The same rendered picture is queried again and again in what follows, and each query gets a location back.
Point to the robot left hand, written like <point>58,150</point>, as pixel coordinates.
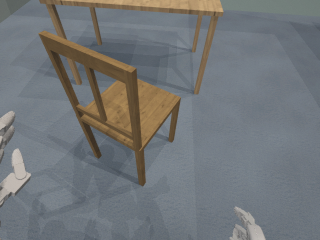
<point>14,182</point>

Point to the chair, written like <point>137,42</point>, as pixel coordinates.
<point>130,111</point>

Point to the robot right hand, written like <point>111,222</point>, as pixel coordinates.
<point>252,232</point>

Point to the table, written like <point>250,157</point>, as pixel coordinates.
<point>201,8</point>

